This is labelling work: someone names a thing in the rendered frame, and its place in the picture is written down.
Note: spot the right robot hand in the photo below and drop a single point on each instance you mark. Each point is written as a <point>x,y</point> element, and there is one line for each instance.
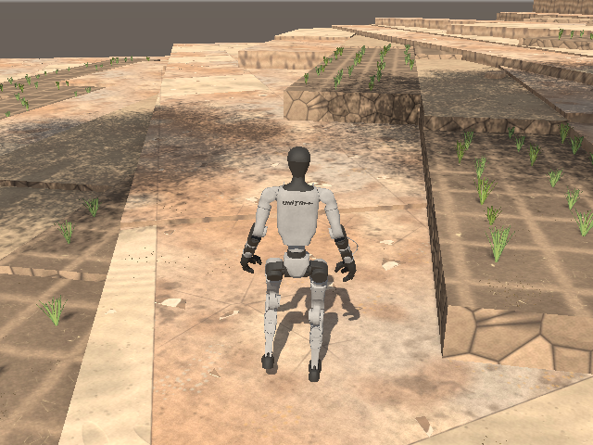
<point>349,267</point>

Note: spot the right robot forearm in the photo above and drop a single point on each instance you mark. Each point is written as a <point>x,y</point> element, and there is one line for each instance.
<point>344,248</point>

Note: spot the humanoid robot torso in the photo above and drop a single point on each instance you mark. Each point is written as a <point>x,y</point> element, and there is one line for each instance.
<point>297,214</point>

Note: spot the robot left upper arm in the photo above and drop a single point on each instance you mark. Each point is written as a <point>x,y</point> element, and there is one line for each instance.
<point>268,195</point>

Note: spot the left robot hand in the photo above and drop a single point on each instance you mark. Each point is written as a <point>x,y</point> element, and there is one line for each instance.
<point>244,262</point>

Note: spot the left robot forearm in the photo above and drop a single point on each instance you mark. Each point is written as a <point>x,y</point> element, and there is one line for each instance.
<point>251,243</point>

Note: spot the right robot thigh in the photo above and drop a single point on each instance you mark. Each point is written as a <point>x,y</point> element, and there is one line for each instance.
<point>318,275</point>

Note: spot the robot right upper arm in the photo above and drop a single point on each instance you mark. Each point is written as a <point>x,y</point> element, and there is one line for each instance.
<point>326,196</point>

